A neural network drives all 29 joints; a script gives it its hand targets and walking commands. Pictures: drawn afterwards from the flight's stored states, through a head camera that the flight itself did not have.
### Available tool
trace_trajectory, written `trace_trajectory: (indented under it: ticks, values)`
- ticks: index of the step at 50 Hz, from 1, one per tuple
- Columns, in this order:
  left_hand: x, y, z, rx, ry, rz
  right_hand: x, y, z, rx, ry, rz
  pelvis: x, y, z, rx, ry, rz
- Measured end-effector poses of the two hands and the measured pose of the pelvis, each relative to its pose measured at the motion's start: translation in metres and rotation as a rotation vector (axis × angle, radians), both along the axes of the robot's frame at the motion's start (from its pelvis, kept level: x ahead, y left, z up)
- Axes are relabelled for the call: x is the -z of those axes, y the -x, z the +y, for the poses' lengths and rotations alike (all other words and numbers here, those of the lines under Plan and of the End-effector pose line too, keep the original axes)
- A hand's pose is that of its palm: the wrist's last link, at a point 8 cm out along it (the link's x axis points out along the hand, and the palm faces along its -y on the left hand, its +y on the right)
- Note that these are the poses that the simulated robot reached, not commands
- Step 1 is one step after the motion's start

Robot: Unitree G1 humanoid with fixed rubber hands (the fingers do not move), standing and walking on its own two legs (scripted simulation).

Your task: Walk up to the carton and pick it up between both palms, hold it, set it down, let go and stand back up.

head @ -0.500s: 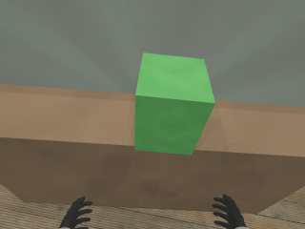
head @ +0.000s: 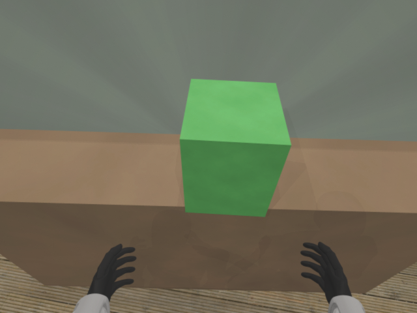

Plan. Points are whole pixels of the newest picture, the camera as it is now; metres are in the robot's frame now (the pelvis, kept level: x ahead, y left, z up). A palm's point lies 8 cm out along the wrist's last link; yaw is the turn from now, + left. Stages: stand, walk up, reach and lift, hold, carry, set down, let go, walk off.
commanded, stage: reach and lift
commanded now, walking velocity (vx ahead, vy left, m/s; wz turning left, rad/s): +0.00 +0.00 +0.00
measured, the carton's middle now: (229, 149) +0.47 +0.00 +0.04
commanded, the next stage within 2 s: none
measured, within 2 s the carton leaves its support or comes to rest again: neither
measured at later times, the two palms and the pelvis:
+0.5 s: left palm (107, 251) +0.21 +0.21 +0.02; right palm (333, 256) +0.23 -0.19 +0.02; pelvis +0.03 -0.01 +0.00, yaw +2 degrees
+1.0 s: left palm (112, 199) +0.29 +0.21 +0.07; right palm (334, 210) +0.30 -0.20 +0.07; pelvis +0.02 -0.01 +0.00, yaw +2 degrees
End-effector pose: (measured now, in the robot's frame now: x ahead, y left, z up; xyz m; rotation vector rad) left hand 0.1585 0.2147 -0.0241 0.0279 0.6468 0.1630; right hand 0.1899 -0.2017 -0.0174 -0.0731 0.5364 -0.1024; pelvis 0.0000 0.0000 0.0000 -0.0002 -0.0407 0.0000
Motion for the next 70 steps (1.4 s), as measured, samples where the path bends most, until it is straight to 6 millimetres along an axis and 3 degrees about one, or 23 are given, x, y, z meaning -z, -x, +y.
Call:
trace_trajectory:
  ticks: [16, 26, 34, 50, 70]
  values:
    - [-0.030, -0.036, -0.002, 0.042, 0.013, -0.199, -0.028, -0.030, 0.008, 0.016, -0.052, -0.158, -0.001, -0.026, -0.013, -0.024, 0.005, 0.010]
    - [-0.044, -0.057, -0.002, 0.074, 0.023, -0.319, -0.043, -0.044, 0.009, 0.034, -0.072, -0.256, -0.001, -0.032, -0.014, -0.033, 0.007, 0.001]
    - [-0.052, -0.077, -0.003, 0.084, 0.038, -0.318, -0.051, -0.063, 0.010, 0.026, -0.064, -0.240, -0.001, -0.031, -0.012, -0.034, 0.007, 0.006]
    - [-0.096, -0.129, 0.000, 0.130, 0.021, -0.339, -0.091, -0.108, 0.006, 0.029, -0.079, -0.283, -0.003, -0.024, -0.006, -0.039, 0.010, 0.019]
    - [-0.136, -0.189, -0.009, 0.120, 0.029, -0.345, -0.133, -0.162, 0.002, 0.041, -0.064, -0.301, -0.002, -0.003, -0.007, -0.032, 0.008, 0.065]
